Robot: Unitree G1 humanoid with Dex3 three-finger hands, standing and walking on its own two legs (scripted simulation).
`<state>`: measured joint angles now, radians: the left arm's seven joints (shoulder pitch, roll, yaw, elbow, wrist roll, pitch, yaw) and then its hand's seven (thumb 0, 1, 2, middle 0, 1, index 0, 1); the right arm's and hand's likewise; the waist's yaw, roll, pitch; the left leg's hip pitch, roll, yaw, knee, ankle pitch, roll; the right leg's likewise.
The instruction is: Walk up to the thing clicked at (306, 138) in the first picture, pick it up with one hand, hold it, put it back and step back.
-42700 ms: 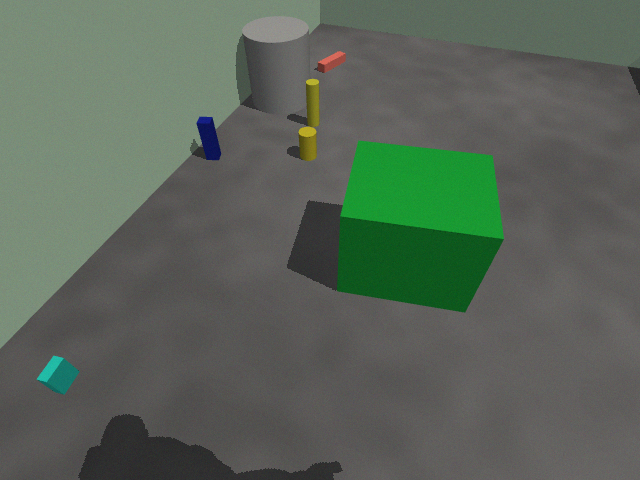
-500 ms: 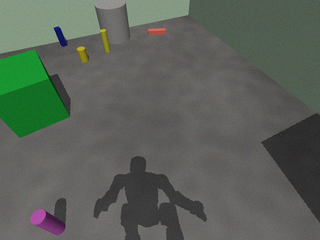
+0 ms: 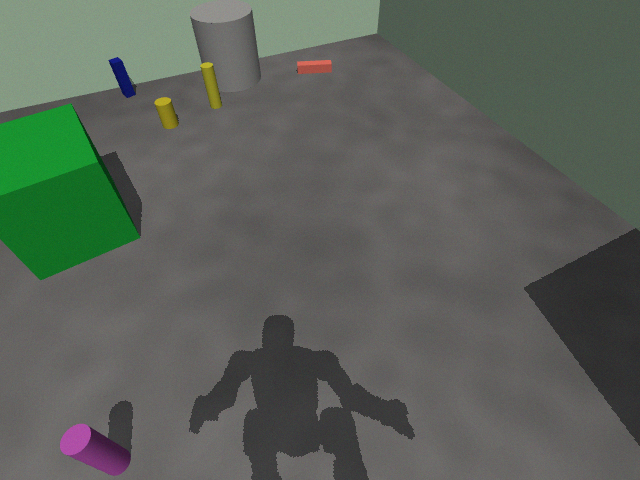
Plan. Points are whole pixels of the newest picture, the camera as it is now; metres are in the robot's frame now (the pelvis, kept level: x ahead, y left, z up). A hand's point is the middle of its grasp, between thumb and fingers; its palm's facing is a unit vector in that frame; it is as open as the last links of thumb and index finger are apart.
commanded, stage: stand
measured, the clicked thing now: (166, 113) +2.03 +0.89 -0.71
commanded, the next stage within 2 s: walk up in 0.38 s
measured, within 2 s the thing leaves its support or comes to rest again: neither
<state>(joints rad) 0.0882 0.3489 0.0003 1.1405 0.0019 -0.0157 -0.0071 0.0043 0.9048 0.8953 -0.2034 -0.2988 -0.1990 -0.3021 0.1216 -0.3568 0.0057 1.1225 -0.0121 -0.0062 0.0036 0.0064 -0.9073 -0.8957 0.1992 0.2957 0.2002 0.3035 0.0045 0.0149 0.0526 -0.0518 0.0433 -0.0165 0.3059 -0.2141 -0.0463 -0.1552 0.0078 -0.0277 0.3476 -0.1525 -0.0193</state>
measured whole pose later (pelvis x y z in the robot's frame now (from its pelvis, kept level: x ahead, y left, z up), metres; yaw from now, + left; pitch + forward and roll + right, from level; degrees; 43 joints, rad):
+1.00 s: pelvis +0.17 +0.06 -0.01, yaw -6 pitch -4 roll +1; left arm 0.24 0.45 0.07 0.99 0.01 -0.01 -0.09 0.01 0.91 0.90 -0.20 -0.30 -0.20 -0.30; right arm 0.36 -0.37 -0.07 0.94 -0.02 -0.08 0.04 0.01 -0.90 -0.90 0.20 0.30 0.20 0.30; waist -0.02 -0.07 0.07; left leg 0.06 -0.01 0.14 0.30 -0.30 0.02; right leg -0.52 -0.05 0.08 0.75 -0.13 0.01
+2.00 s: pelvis +0.61 -0.02 -0.02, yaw -1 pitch -2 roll +2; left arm 0.21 0.44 0.08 0.81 0.02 -0.02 -0.09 0.01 0.91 0.90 -0.20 -0.30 -0.20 -0.30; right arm 0.45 -0.39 -0.03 0.82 -0.01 -0.07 0.03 0.01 -0.90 -0.90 0.20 0.30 0.21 0.30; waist -0.03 -0.04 0.08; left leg -0.16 0.04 0.00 0.51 -0.33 -0.03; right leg -0.44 -0.07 0.01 0.67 -0.25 -0.01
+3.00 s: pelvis +0.80 -0.14 -0.04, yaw +24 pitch -3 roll +0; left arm 0.28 0.40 0.05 0.86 0.03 -0.04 0.04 0.00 0.90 0.89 -0.21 -0.30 -0.20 -0.30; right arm 0.20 -0.47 -0.09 0.77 -0.03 0.08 0.04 0.01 -0.91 -0.90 0.20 0.30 0.20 0.30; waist 0.03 0.11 0.12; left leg -0.58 -0.06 -0.12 1.26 -0.42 0.01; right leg -0.40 -0.12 -0.09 0.74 -0.29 0.01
